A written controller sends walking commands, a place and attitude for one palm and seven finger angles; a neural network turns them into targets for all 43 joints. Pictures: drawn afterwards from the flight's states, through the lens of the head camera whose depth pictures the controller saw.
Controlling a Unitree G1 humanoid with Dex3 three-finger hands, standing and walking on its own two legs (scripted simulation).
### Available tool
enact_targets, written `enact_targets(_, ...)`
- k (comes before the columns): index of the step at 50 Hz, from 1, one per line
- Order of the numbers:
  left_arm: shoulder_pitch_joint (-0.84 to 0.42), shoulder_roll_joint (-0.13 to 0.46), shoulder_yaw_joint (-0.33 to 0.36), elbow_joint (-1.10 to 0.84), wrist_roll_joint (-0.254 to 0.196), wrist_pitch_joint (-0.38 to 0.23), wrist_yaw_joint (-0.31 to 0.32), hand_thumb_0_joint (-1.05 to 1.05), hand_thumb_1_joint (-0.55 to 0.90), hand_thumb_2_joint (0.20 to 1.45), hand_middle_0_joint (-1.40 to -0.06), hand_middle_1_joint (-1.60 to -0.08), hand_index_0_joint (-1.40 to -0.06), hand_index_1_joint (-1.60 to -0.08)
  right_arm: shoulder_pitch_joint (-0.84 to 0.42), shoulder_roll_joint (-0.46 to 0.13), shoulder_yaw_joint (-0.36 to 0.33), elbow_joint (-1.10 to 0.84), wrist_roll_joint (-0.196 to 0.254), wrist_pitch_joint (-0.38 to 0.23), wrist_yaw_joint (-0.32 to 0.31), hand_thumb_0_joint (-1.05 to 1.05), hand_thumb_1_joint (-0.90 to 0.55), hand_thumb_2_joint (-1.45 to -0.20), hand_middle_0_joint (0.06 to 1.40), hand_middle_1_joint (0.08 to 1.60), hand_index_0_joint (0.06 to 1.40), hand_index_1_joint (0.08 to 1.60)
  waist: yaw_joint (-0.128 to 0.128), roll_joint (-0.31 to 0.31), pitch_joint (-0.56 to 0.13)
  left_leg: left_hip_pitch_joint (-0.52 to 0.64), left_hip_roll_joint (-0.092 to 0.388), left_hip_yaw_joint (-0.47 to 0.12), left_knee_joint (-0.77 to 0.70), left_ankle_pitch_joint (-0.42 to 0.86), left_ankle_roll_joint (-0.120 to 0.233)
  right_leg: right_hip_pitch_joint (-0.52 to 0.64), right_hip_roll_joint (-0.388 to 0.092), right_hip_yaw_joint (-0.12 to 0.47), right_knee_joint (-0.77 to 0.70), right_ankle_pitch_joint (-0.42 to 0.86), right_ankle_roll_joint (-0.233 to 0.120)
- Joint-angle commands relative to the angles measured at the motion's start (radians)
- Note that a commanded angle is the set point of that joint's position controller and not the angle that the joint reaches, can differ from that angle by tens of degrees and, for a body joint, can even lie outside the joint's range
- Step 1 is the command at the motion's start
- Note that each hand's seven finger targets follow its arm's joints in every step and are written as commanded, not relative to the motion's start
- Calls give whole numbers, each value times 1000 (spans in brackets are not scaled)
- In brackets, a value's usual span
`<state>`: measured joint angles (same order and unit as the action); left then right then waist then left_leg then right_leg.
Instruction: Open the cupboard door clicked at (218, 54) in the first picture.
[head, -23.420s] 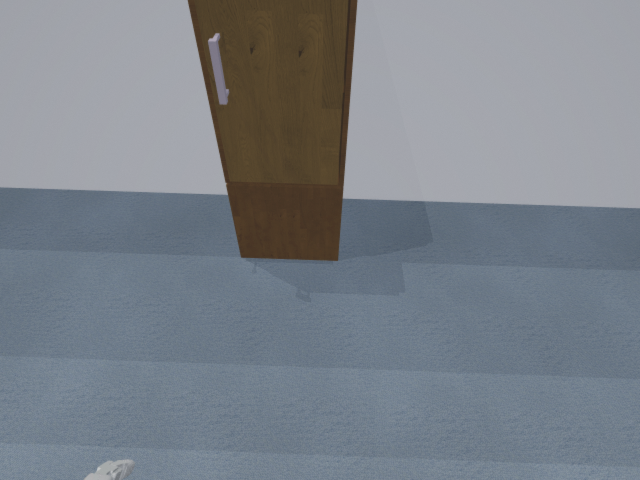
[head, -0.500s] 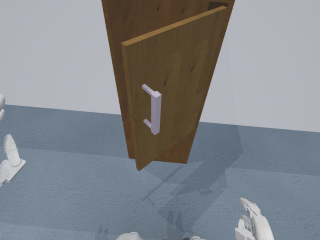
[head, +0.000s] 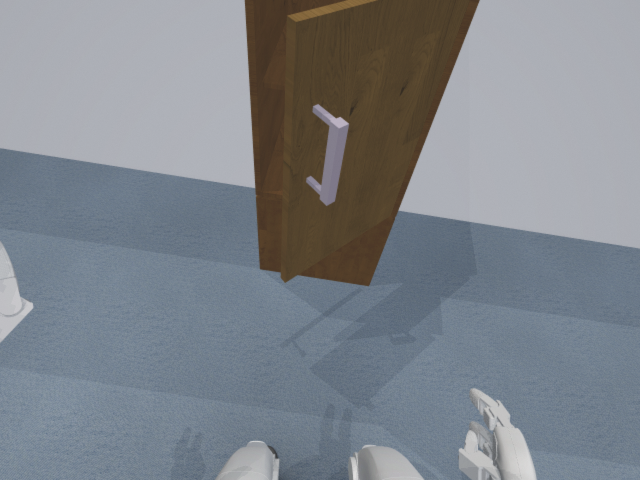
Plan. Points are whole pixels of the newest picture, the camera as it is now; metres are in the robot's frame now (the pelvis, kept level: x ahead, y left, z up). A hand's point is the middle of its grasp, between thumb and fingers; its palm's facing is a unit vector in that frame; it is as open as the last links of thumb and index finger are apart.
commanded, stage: stop stepping back and stand still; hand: left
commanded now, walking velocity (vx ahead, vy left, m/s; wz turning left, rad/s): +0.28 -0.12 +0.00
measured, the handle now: (324, 157) +0.56 +0.03 +0.06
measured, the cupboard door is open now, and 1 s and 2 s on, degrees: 47 47 47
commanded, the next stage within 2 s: let the arm hang, fingers relaxed in 0.80 s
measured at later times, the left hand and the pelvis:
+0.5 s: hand (59, 393) +0.16 +0.21 +0.17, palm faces +0.29 -0.83 -0.47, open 7.4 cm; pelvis -0.08 -0.02 +0.00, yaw -7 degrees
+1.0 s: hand (100, 448) +0.14 +0.22 +0.05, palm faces +0.11 -0.87 -0.48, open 7.4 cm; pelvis -0.10 -0.01 +0.01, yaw -3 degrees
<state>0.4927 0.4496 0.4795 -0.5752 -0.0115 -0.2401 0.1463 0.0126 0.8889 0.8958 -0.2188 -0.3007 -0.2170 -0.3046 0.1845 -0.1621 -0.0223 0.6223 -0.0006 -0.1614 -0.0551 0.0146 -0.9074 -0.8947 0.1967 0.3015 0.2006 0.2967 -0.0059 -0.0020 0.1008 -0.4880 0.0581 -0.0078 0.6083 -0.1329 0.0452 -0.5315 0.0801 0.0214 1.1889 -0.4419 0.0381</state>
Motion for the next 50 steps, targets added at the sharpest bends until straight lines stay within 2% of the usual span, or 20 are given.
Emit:
enact_targets(1, 133, 125, 100, -312, -36, -32, 42, 0, 900, 900, -200, -300, -200, -300, -55, -141, -38, -156, 4, -70, -5, 0, -900, -900, 200, 300, 200, 300, 5, 259, -296, 252, 156, -165, -447, -494, 3, 167, -10, -120, -302, -109, -24)
enact_targets(5, 49, 115, 44, -220, -34, 10, 44, 0, 900, 900, -200, -300, -200, -300, -46, -151, -14, -125, -17, -44, -24, 0, -900, -900, 200, 300, 200, 300, -10, 260, -203, 220, 58, -14, -379, -381, -99, 385, -4, -159, -861, -87, -87)
enact_targets(7, -3, 178, 72, -154, -36, 18, 36, 0, 900, 900, -200, -300, -200, -300, -32, -149, -15, -103, -17, -19, -24, 0, -900, -900, 200, 300, 200, 300, -15, -92, -172, 280, -18, 40, 121, -135, -69, 152, -284, 193, -1046, 94, -199)
enact_targets(9, -99, 260, 133, -140, -40, 3, 52, 0, 900, 900, -200, -300, -200, -300, -67, -150, 6, -96, -26, -22, -27, 0, -900, -900, 200, 300, 200, 300, -3, -144, -172, 70, -13, 10, 326, -149, -68, 217, -422, 244, -991, 453, -249)
enact_targets(10, -112, 238, 109, -80, -41, 0, 40, 0, 900, 900, -200, -300, -200, -300, -35, -148, 9, -87, -18, -35, -19, 0, -900, -900, 200, 300, 200, 300, -4, -211, -239, 73, -1, -4, 298, -157, -78, 263, -425, 233, -954, 291, -246)
enact_targets(11, -69, 140, 53, -9, -40, 16, 30, 0, 900, 900, -200, -300, -200, -300, -31, -159, -16, -87, 2, -27, -32, 0, -900, -900, 200, 300, 200, 300, -8, -194, -185, 47, -15, 2, 220, -103, -60, 351, -313, 135, -871, 450, -191)
enact_targets(12, -76, 132, 39, -23, -36, 26, 25, 0, 900, 900, -200, -300, -200, -300, -69, -163, -12, -109, 7, -23, -33, 0, -900, -900, 200, 300, 200, 300, -4, -190, -162, 97, -10, 27, 119, -96, -46, 334, -305, 107, -821, 524, -176)
enact_targets(15, -74, 134, 28, -49, -38, 23, 17, 0, 900, 900, -200, -300, -200, -300, -57, -170, 3, -103, 3, -35, -52, 0, -900, -900, 200, 300, 200, 300, -23, 63, -163, 345, -16, 36, -142, -9, 0, 220, -198, -19, -621, 378, -88)
enact_targets(17, -100, 137, 24, -101, -41, 6, 17, 0, 900, 900, -200, -300, -200, -300, -44, -191, 2, -122, 1, -43, -52, 0, -900, -900, 200, 300, 200, 300, -25, 275, -177, 421, 205, -342, -298, -77, 114, 58, -64, -70, -401, -9, -25)
enact_targets(19, -43, 199, 84, -77, -36, -2, 23, 0, 900, 900, -200, -300, -200, -300, -36, -166, 4, -114, -14, -61, -52, 0, -900, -900, 200, 300, 200, 300, -17, 182, -123, 397, 271, -435, -367, -96, 175, -2, -73, -32, -318, -130, -41)
enact_targets(24, 111, 176, 102, -189, -32, 2, 24, 0, 900, 900, -200, -300, -200, -300, -72, -185, -10, -151, -5, -48, -28, 0, -900, -900, 200, 300, 200, 300, 24, 265, -184, -37, 96, -33, -335, -508, 31, 516, -62, -141, -596, 20, -60)
enact_targets(25, 137, 176, 98, -186, -22, -1, 25, 0, 900, 900, -200, -300, -200, -300, -79, -176, -13, -163, -7, -38, -26, 0, -900, -900, 200, 300, 200, 300, 27, 179, -156, -133, 31, 29, -164, -515, 6, 545, -102, -63, -688, -13, -88)
enact_targets(27, 79, 212, 113, -187, -24, -3, 24, 0, 900, 900, -200, -300, -200, -300, -85, -163, -21, -165, -7, -16, -25, 0, -900, -900, 200, 300, 200, 300, 32, -210, -99, -192, -80, 37, 476, -373, -42, 263, -481, 565, -1087, -385, -237)
enact_targets(30, -16, 203, 134, -79, -15, -44, 19, 0, 900, 900, -200, -300, -200, -300, -12, -157, -17, -99, -21, -32, -23, 0, -900, -900, 200, 300, 200, 300, -32, -47, -86, -126, 0, -16, 578, -183, -59, 147, -403, 386, -1061, -276, -212)
enact_targets(33, -35, 145, 75, 67, -11, -58, 9, 0, 900, 900, -200, -300, -200, -300, -5, -157, -17, -83, -10, -25, -35, 0, -900, -900, 200, 300, 200, 300, -25, -34, -89, -53, 4, 35, 392, -111, -52, 175, -338, 189, -1011, -47, -166)
enact_targets(39, -34, 93, 0, 66, -5, -40, 25, 0, 900, 900, -200, -300, -200, -300, -12, -164, -19, -92, -9, -59, -47, 0, -900, -900, 200, 300, 200, 300, 15, -152, -148, 180, -48, 113, -93, -195, -5, 322, -308, 141, -968, 26, -107)
enact_targets(44, -31, 160, 61, -132, -8, -49, 37, 0, 900, 900, -200, -300, -200, -300, -27, -196, -30, -136, -10, -50, -35, 0, -900, -900, 200, 300, 200, 300, 13, 80, -233, 332, 92, -74, -226, 101, 38, 358, -164, 37, -723, 356, -36)
enact_targets(45, -55, -54, -389, 696, 56, 96, -114, 0, 900, 900, -200, -300, -200, -300, -47, -392, -82, 68, -5, -58, 52, 0, -900, -900, 200, 300, 200, 300, -34, 87, -110, 204, 124, -82, -72, 432, 44, 231, -219, -63, -540, 630, -42)
enact_targets(47, -27, -97, -363, 717, 48, 229, -145, 0, 900, 900, -200, -300, -200, -300, 2, -271, -48, 51, -3, 65, 57, 0, -900, -900, 200, 300, 200, 300, 10, 158, -189, 204, 101, -54, -119, 409, 26, 278, -164, -26, -564, 390, -64)
enact_targets(50, -134, -64, -381, 858, 50, 222, -149, 0, 900, 900, -200, -300, -200, -300, -15, -259, -30, 61, -21, 91, 57, 0, -900, -900, 200, 300, 200, 300, 21, -64, -215, 125, 88, -98, -112, 214, 29, 350, -166, -12, -613, 391, -69)
